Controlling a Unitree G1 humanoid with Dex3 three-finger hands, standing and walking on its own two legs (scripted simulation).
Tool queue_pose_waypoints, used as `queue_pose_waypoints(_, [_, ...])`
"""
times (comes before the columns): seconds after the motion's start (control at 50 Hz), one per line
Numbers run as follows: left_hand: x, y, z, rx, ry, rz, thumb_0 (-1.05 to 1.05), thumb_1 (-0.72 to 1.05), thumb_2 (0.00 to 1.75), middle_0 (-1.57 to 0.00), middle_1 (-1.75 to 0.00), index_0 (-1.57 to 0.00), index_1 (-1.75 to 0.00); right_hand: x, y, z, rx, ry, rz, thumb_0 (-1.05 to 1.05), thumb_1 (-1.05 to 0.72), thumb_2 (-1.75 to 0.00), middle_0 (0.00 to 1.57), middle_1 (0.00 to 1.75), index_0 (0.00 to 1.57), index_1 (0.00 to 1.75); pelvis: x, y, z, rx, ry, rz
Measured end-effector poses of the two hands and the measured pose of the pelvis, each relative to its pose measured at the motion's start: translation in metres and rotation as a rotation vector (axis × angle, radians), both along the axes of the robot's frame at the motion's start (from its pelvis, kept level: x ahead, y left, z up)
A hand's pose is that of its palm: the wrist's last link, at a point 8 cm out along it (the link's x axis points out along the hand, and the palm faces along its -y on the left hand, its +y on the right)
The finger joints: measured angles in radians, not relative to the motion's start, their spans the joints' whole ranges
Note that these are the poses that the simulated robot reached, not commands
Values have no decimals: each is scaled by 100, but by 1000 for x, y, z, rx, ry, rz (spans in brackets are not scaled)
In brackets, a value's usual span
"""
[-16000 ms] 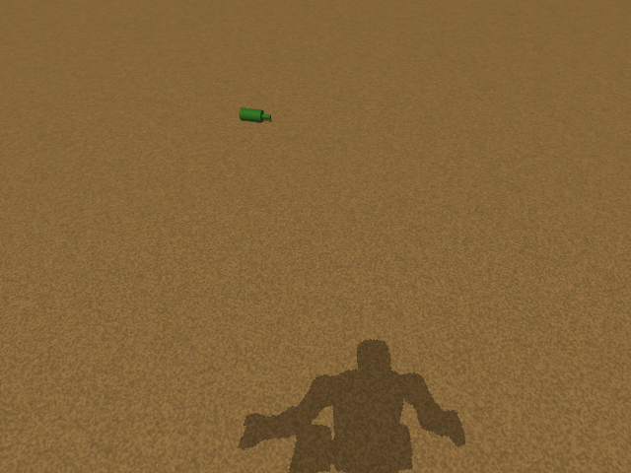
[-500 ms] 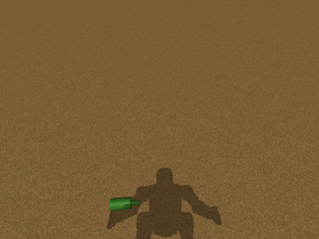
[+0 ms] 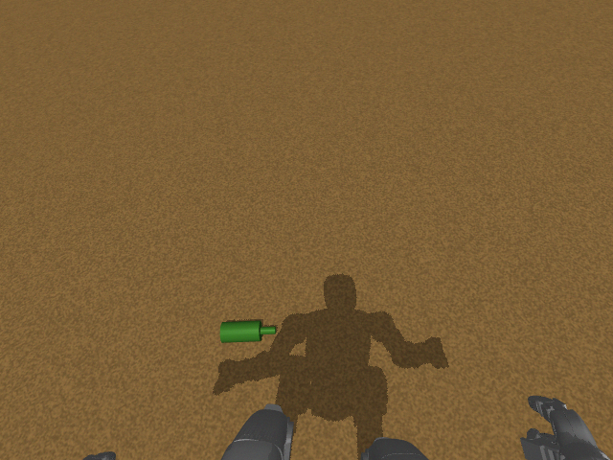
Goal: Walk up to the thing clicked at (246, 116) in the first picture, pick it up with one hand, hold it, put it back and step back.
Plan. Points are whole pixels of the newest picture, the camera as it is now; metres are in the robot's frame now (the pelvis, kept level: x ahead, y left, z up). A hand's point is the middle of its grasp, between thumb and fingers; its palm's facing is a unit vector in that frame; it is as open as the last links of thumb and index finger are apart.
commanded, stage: walk up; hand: left
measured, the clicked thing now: (249, 331) +0.50 +0.25 -0.72
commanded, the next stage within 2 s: stand in 1.66 s
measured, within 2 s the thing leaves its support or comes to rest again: neither
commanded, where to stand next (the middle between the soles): +0.12 +0.01 m, yaw +0 degrees
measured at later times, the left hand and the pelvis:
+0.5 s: hand out of the picture +0.05 +0.31 -0.13, palm faces +0.04 -0.92 -0.39, open 7.4 cm; pelvis +0.03 +0.02 +0.01, yaw +5 degrees
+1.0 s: hand out of the picture +0.08 +0.33 -0.15, palm faces +0.03 -0.91 -0.42, open 7.4 cm; pelvis -0.02 +0.04 +0.00, yaw +3 degrees
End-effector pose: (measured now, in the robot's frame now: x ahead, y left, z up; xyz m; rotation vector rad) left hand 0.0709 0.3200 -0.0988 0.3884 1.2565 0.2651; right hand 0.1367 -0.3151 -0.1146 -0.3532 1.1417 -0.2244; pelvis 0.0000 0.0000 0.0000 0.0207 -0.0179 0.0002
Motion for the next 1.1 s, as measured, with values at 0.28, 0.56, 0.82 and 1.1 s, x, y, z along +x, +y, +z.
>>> queue_pose_waypoints(0.28, [-74,20,17,-26,-37,85,1,90,90,-21,-30,-21,-30,-47,30,13,42,121,125,0,-90,-90,20,30,20,30,-1,18,15,-6,2,102])
queue_pose_waypoints(0.56, [0,22,3,-23,-70,29,1,90,90,-21,-30,-20,-30,-26,15,16,-16,31,47,0,-90,-90,21,30,21,30,37,14,4,-4,-47,69])
queue_pose_waypoints(0.82, [47,19,4,5,-226,-66,1,90,90,-21,-30,-21,-30,-23,39,-9,14,52,74,0,-90,-90,20,30,20,30,0,29,-9,-29,-24,78])
queue_pose_waypoints(1.1, [-37,52,-6,-41,3,-27,1,90,90,-21,-30,-20,-30,-109,43,32,-39,80,2,0,-90,-90,21,30,21,30,-21,43,11,-33,-8,13])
